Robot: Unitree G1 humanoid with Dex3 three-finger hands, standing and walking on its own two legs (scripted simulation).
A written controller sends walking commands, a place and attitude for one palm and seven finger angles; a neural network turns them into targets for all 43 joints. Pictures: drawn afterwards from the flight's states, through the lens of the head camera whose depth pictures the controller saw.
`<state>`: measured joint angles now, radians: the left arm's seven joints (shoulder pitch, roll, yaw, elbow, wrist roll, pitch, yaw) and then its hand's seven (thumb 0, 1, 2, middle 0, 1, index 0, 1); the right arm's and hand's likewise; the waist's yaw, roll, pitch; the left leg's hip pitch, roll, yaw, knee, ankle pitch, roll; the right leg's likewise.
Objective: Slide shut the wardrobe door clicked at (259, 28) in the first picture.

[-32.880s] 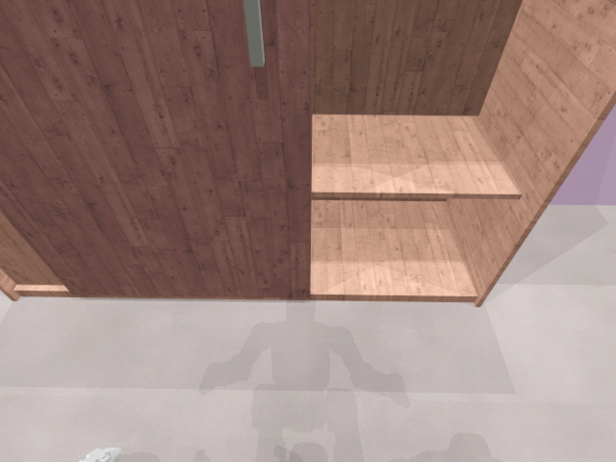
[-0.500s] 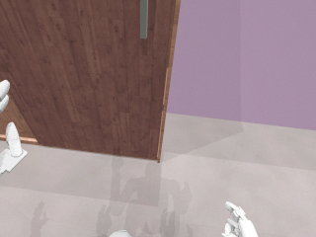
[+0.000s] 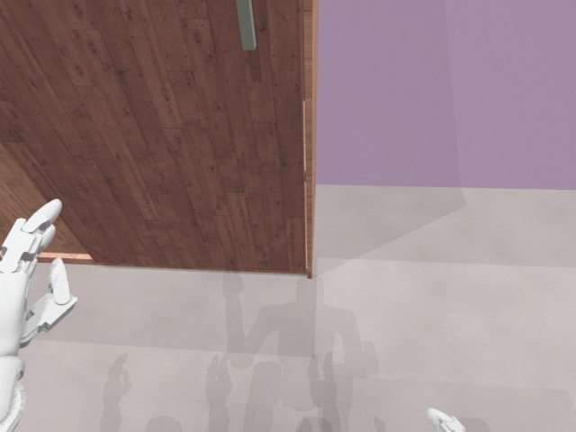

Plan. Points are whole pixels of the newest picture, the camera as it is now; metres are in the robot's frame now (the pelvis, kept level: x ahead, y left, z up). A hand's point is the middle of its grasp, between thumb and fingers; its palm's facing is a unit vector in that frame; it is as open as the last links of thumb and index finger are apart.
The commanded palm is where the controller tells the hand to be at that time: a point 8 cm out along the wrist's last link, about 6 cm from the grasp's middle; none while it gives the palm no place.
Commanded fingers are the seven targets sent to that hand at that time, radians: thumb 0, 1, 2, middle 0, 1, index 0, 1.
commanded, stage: let the arm hang, fingers relaxed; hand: left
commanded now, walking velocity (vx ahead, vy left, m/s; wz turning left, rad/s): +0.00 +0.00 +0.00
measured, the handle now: out of the picture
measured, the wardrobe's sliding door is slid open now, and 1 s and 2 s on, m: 0.00 0.00 0.00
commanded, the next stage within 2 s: look to check the result in 1.04 s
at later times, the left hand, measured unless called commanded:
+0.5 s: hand out of the picture +0.01 +0.20 -0.15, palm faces +0.01 -0.98 -0.22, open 7.3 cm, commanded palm none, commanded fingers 0.00 0.90 0.90 -0.20 -0.30 -0.20 -0.30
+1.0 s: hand out of the picture +0.08 +0.21 -0.14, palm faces -0.03 -0.97 -0.22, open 7.3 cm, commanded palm none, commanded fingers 0.00 0.90 0.90 -0.20 -0.30 -0.20 -0.30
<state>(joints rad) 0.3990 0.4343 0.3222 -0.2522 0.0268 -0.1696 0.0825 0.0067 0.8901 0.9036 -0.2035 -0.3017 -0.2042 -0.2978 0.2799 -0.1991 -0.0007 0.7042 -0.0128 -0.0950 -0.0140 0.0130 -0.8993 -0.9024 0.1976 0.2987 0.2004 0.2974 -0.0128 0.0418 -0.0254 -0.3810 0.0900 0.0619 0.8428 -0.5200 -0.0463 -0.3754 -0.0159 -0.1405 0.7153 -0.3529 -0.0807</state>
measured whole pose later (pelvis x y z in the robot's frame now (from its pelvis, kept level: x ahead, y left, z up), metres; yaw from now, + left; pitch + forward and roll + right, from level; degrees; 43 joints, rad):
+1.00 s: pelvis +0.05 +0.03 +0.03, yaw -3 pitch +0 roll +0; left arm 0.23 0.15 0.01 1.14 0.01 -0.01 0.04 0.00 0.92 0.90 -0.20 -0.30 -0.20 -0.30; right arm 0.28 -0.14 0.01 1.16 -0.03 0.00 -0.03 0.01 -0.91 -0.90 0.20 0.30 0.20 0.30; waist -0.01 0.02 0.01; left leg -0.13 0.02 0.13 0.38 -0.25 0.01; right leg -0.12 0.00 -0.08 0.38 -0.26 -0.02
